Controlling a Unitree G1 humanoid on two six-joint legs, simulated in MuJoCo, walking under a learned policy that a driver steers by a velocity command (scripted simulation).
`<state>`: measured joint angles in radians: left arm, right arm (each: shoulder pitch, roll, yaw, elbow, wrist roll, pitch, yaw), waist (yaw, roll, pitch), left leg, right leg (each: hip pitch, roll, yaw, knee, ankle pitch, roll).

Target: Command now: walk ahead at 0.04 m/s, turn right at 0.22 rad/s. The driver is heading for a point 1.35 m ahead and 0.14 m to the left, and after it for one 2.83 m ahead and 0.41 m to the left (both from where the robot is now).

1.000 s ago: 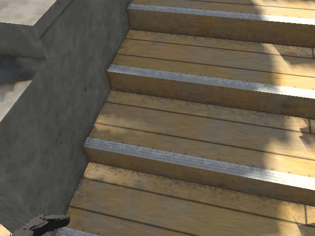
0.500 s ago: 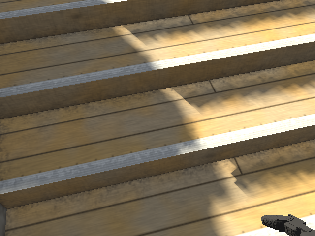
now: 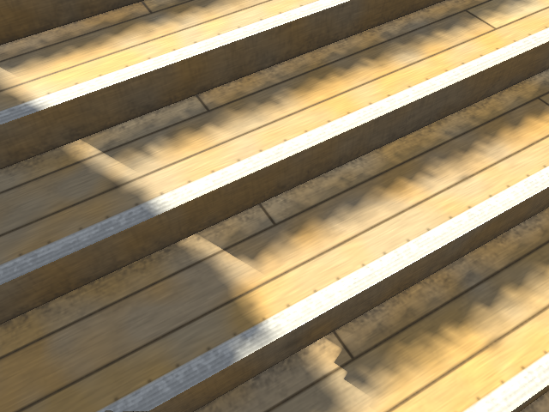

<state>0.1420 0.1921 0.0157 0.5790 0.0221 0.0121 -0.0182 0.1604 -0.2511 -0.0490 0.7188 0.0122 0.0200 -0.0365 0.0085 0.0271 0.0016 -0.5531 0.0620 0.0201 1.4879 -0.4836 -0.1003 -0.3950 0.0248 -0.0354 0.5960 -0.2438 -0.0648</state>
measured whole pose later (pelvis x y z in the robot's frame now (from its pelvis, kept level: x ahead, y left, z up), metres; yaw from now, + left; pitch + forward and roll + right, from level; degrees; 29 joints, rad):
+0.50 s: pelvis +0.08 +0.01 +0.00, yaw -2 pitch +4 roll +0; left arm 0.20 0.22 0.05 0.67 -0.06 -0.06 -0.03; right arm 0.53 -0.20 -0.05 0.93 -0.03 -0.03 -0.03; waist -0.05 -0.02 -0.06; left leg 0.01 0.03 0.04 0.31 -0.40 0.03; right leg -1.02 -0.08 0.00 1.89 -0.48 0.01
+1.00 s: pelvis +0.42 -0.12 +0.12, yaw +0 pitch +1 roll +0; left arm 0.58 0.12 -0.05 1.04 0.02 -0.09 -0.05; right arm 0.02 -0.11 0.07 0.62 0.03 -0.06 0.05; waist 0.02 0.04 -0.13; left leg -1.20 0.01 -0.12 2.00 -0.10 0.15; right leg -0.19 0.00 -0.15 0.57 -0.40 -0.06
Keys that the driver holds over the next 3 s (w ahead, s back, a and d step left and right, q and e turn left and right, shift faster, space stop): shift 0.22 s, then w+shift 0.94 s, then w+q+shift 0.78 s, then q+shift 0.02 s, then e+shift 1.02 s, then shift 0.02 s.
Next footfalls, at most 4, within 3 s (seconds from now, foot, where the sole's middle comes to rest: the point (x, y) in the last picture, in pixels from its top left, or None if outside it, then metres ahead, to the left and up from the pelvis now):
0.22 left None -0.03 0.15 -0.76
0.68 right None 0.40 -0.20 -0.65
1.24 left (322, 237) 0.81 -0.05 -0.53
1.62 right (376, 87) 1.22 -0.22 -0.41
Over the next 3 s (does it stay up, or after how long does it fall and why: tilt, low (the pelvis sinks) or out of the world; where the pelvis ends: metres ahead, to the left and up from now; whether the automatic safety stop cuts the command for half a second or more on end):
stays up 1.63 0.14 0.58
